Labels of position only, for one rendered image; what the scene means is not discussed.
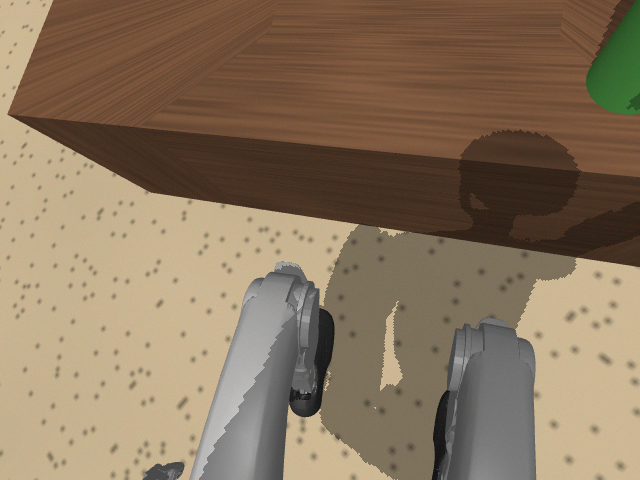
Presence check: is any left robot foot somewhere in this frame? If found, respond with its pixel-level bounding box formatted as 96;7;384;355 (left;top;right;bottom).
289;308;335;417

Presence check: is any right robot foot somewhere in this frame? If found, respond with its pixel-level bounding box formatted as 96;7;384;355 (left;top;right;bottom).
432;390;450;480

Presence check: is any left robot hand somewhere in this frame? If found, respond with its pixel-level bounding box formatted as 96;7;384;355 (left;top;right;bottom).
142;462;185;480

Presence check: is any bottle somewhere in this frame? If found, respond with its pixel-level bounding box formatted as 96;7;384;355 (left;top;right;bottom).
586;0;640;115

